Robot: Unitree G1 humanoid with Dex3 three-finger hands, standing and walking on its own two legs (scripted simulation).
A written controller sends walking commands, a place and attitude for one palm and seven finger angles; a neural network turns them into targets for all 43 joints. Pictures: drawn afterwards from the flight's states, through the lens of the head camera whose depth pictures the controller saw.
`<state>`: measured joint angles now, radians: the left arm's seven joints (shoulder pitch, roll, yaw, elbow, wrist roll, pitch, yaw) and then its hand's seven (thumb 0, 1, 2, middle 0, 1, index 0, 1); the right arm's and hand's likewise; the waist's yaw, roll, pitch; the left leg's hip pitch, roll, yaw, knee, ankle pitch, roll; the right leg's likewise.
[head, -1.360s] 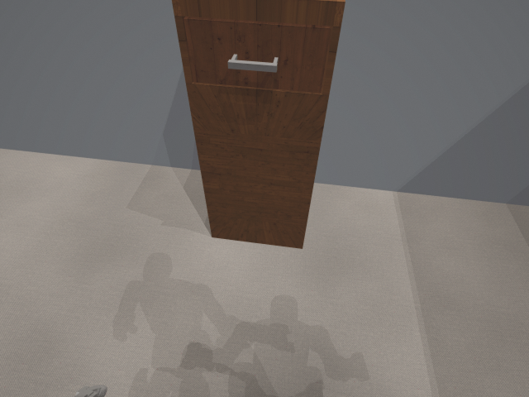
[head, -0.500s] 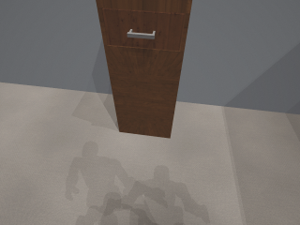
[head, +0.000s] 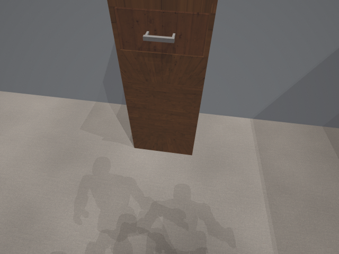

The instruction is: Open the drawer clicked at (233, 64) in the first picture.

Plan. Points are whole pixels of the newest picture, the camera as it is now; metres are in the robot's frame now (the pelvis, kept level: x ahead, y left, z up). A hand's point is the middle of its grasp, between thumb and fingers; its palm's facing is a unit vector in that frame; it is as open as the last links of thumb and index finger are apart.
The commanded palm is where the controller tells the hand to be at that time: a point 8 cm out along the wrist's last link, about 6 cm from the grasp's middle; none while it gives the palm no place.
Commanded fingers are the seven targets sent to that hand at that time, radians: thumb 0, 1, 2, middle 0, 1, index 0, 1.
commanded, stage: look at it before walking up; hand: left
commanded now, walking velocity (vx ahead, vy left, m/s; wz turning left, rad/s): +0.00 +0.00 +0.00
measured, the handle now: (159, 36) +0.91 +0.10 +0.10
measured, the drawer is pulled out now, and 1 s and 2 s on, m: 0.00 0.00 0.00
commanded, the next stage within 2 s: take the last steps up to it in 0.08 s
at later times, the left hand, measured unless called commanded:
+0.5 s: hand out of the picture +0.04 +0.19 -0.19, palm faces -0.02 -0.98 -0.22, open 7.4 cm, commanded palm none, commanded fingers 0.00 0.90 0.90 -0.20 -0.30 -0.20 -0.30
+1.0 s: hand out of the picture +0.15 +0.20 -0.20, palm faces +0.00 -0.99 -0.15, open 7.4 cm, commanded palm none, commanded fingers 0.00 0.90 0.90 -0.20 -0.30 -0.20 -0.30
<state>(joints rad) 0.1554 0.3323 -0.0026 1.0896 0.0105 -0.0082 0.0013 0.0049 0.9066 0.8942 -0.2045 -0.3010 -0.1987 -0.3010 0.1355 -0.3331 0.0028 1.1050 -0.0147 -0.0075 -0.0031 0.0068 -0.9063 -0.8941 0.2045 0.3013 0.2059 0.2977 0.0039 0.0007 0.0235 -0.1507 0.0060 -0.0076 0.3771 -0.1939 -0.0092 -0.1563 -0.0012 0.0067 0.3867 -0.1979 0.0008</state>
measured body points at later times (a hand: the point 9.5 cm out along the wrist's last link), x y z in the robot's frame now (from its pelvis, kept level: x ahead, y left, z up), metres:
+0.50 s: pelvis +0.05 -0.01 -0.01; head +0.04 -0.01 +0.44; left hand +0.04 +0.25 -0.17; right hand +0.05 -0.26 -0.17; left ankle +0.01 +0.13 -0.75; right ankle +0.01 -0.12 -0.75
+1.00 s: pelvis +0.22 +0.03 -0.02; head +0.22 +0.05 +0.43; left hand +0.15 +0.25 -0.19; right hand +0.29 -0.20 -0.16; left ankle +0.28 +0.10 -0.75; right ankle +0.09 -0.09 -0.65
